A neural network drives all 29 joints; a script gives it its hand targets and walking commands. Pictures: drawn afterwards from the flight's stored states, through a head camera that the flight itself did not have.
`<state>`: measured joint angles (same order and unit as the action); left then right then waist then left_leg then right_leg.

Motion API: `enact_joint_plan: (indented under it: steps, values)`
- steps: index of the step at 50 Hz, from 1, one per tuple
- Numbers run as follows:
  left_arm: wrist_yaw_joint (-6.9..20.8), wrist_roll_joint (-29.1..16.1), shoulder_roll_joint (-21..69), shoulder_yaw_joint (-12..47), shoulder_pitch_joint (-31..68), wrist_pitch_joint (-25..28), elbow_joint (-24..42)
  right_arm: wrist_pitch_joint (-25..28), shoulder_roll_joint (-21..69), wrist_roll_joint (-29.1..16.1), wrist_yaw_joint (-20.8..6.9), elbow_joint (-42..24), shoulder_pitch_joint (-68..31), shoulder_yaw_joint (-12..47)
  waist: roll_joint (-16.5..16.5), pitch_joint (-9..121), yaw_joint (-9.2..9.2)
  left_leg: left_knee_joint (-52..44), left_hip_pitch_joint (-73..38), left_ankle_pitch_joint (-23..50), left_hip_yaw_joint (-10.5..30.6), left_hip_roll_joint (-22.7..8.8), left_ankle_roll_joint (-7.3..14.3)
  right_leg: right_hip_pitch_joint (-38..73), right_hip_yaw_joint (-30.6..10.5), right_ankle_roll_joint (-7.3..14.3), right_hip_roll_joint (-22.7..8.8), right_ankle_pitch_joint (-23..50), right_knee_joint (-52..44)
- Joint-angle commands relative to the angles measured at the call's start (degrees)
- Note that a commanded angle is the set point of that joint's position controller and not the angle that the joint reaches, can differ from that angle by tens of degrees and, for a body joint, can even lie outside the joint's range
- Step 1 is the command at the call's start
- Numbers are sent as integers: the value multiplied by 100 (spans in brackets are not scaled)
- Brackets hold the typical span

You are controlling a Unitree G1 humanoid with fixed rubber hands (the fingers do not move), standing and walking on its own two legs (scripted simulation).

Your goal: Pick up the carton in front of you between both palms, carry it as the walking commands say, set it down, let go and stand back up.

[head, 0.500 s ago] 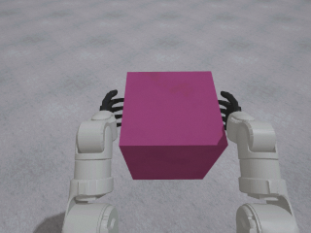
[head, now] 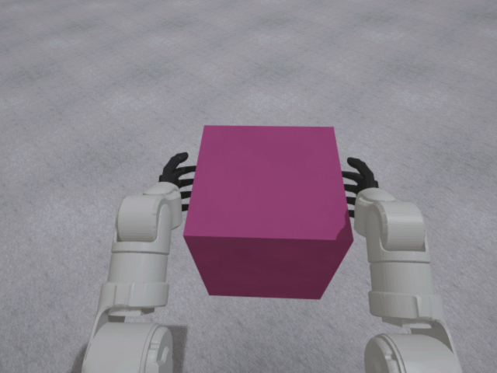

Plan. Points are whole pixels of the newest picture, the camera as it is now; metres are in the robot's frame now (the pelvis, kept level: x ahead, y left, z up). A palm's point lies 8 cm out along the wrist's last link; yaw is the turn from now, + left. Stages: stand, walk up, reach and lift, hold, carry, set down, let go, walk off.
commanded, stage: carry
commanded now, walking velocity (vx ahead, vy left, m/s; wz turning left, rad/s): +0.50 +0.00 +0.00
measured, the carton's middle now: (266, 218) +0.37 +0.00 +0.04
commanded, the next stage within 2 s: none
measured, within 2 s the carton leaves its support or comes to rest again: neither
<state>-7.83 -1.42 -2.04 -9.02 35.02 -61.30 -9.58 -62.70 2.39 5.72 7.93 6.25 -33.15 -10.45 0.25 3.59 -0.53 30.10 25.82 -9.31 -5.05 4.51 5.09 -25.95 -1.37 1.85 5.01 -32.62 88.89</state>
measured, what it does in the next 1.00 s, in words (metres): walks ahead: right foot, then left foot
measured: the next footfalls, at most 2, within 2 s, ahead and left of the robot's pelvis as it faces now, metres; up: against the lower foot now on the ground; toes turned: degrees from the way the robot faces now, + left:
right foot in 0.30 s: +0.44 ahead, -0.11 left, +0.00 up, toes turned -5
left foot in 0.86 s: +0.80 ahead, +0.05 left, +0.00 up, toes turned +5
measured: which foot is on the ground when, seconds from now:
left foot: down 0.00-0.32, up 0.34-0.84, down 0.86-1.00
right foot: up 0.00-0.28, down 0.30-0.88, up 0.90-1.00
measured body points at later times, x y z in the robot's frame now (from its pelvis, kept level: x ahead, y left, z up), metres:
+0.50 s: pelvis +0.37 -0.06 +0.03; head +0.43 -0.08 +0.47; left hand +0.71 +0.11 +0.09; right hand +0.72 -0.19 +0.08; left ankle +0.31 +0.08 -0.64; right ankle +0.40 -0.10 -0.72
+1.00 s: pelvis +0.69 -0.01 +0.01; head +0.66 -0.01 +0.46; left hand +0.97 +0.11 +0.07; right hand +0.93 -0.19 +0.06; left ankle +0.76 +0.04 -0.73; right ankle +0.58 -0.12 -0.64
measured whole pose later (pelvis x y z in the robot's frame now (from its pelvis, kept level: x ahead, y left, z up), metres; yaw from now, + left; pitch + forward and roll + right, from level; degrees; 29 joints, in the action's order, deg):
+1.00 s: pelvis +0.69 -0.01 +0.01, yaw -5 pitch +3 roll +0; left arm -4.0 8.1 7.5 -6.1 8.0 -68.8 11.0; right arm -68.6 7.4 7.0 5.5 -11.3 -6.7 -5.8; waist 0.3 7.6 2.0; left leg 24.4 20.2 -7.5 -11.5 1.4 6.3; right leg -22.5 2.3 1.0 -2.6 -19.4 64.4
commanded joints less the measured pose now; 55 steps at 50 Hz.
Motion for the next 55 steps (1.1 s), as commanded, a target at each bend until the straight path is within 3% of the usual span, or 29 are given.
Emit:
enact_joint_plan:
  steps: [1,2,4,5,6,7,10,13,14,15,16,17,18,21,24,32,33,36,38,39,41,42,43,44,45,46,48,51,55]
  values:
    - [1381,-1750,6372,3216,3213,-218,376,48,5456,-2521,-1240,-624,-3545,3661,-41,2895,656,324,-4961,2640,3264,-2322,1444,-3645,-408,65,-612,138,4]
    - [1327,-1746,6112,3383,3274,-85,930,27,6115,-2909,-1318,-772,-3771,4014,-600,2725,438,171,-4047,2368,3417,-2420,1353,-3295,-237,96,-662,533,-355]
    - [1311,-1531,6409,3216,3247,-3,873,182,6657,-3188,-1381,-776,-4470,4267,41,2433,283,-258,-2727,990,2848,-2099,1219,-2572,-335,25,-933,660,-1208]
    - [1278,-1278,6505,3178,3332,46,690,249,6672,-3163,-1428,-759,-4504,4289,-11,2261,149,-359,-2646,1254,2579,-1748,1048,-2608,-54,-62,-878,946,-1606]
    - [1322,-1403,6478,3341,3183,103,826,374,6577,-3257,-1457,-1076,-4695,4365,636,2210,289,-377,-2449,1795,2347,-1733,1033,-2414,25,-58,-877,1183,-2369]
    - [1306,-1434,6722,3490,3701,151,985,381,6779,-3266,-1509,-1034,-4636,4186,687,2040,471,-559,-2376,3033,1673,-1443,646,-2027,454,-54,-828,2070,-3285]
    - [1180,-1606,6321,3638,3749,293,1535,479,6767,-3341,-1440,-1213,-4284,4611,266,2168,440,-647,-2462,3679,1303,-1329,381,-845,773,88,-463,3065,-4837]
    - [1221,-1354,6144,3761,2830,249,1151,391,6313,-2903,-1380,-943,-3684,4367,934,2516,339,381,-3303,5328,441,-915,60,284,1330,278,-10,3476,-6190]
    - [1235,-1608,6192,3909,3194,230,1613,383,6267,-2972,-1436,-1003,-3219,4365,744,2935,85,1038,-2829,4931,107,-781,-179,1846,1469,235,-25,4451,-6862]
    - [1259,-1696,6413,3881,3065,150,1326,356,6218,-2894,-1392,-1052,-3612,4479,589,3034,-179,1933,-1931,3206,179,-937,-410,3027,613,234,-803,4518,-6678]
    - [1257,-1538,5802,3838,2856,167,1608,257,6282,-2858,-1411,-1043,-3354,4452,-906,3423,55,2716,-586,-626,216,-635,-481,4490,-1011,547,-2293,6905,-5723]
    - [1276,-1442,5835,3774,2427,76,1314,217,6100,-2871,-1440,-1275,-3372,4444,-1554,3976,-67,3930,424,-1930,509,-64,-596,5370,-2669,1209,-2949,5776,-6238]
    - [1316,-1541,5913,3837,2325,63,1247,138,5935,-2789,-1428,-1081,-3168,4260,-1012,3684,-97,4128,1019,-1844,664,-184,-533,5178,-3071,1350,-2816,4481,-6632]
    - [1403,-1870,6478,3882,2402,-132,1884,28,6153,-2588,-1315,-1135,-2410,4208,-280,3012,-51,3398,1373,-1199,639,-640,-552,4769,-1467,742,-2293,5711,-6829]
    - [1621,-1951,6570,4055,2208,-247,2117,-25,6375,-2236,-1272,-1320,-2052,4290,-735,2816,-15,2718,1355,-865,262,-604,-555,4587,-804,297,-2084,6834,-6891]
    - [1906,-1771,6117,4318,816,-593,2777,-228,5775,-1799,-1288,-2596,-915,4546,-682,1748,-46,1152,1657,131,-235,-542,-650,4339,30,449,-1700,6294,-7344]
    - [1918,-1659,5956,4191,632,-599,3085,-331,5833,-1891,-1355,-2500,-596,4559,-1070,1517,-99,939,1327,420,-332,-566,-720,3771,272,375,-1489,6124,-7428]
    - [1918,-1475,5899,4157,-243,-773,2901,-539,5684,-1877,-1491,-2781,-134,4568,-549,943,-115,284,1153,762,-557,-440,-485,3672,124,424,-1749,6583,-7453]
    - [1935,-1406,5772,3994,-254,-812,2646,-640,5601,-1816,-1561,-2377,18,4560,-1027,722,-72,151,949,927,-531,-607,-384,3449,362,369,-1846,6052,-7531]
    - [1942,-1614,5998,4107,-138,-842,2697,-621,5783,-2053,-1613,-2575,-210,4567,-907,857,-23,-379,567,1026,-479,-433,-343,3567,695,264,-1421,6314,-7093]
    - [1941,-1565,6215,4256,-76,-840,2442,-672,5638,-2029,-1702,-2572,-390,4401,-723,1330,54,-391,-1536,900,-836,-198,-302,2611,720,192,-1646,6833,-6128]
    - [1911,-1543,6038,4237,61,-809,2873,-663,5799,-2090,-1716,-2260,25,4449,-545,1699,135,-582,-2387,586,-774,-213,-318,2212,1093,84,-1317,6012,-5307]
    - [1884,-1525,6015,4183,222,-831,2774,-648,5728,-2125,-1751,-2388,-165,4388,15,1796,226,-418,-3056,804,424,-1122,-161,1283,1111,-107,-1234,4818,-4025]
    - [1868,-1570,6005,4308,337,-858,2932,-597,5647,-2105,-1775,-2162,-117,4350,1580,2245,219,-1029,-3853,879,3384,-2719,963,-233,922,-367,-241,2061,-2062]
    - [1903,-1545,6201,4281,44,-875,2711,-585,5725,-2364,-1787,-2531,-301,4446,1598,2013,152,-1670,-3577,-131,3735,-2551,809,-611,75,-225,-431,717,-1717]
    - [1893,-1454,6156,4257,270,-803,2758,-620,6004,-2282,-1798,-1993,-154,4382,1183,1650,179,-1846,-2969,-227,3315,-2642,1006,-880,169,-122,-682,771,-1385]
    - [1900,-1514,6664,4235,73,-695,2412,-529,6358,-2460,-1846,-2244,-476,4569,-222,1713,96,-1954,-2351,-401,2503,-2305,515,-719,0,31,-1057,1441,-1984]
    - [1816,-1526,6859,4463,-111,-499,2447,-400,6085,-2541,-1902,-2641,-551,4657,591,1723,60,-2328,-2099,-1196,1709,-1981,-76,-559,146,-227,-1054,1984,-2731]
    - [1763,-1492,6835,4510,-260,-452,2484,-358,5912,-2458,-1914,-2618,-237,4507,800,1408,107,-2502,-2568,-1014,1193,-1965,192,-1346,464,-350,-1239,2337,-3869]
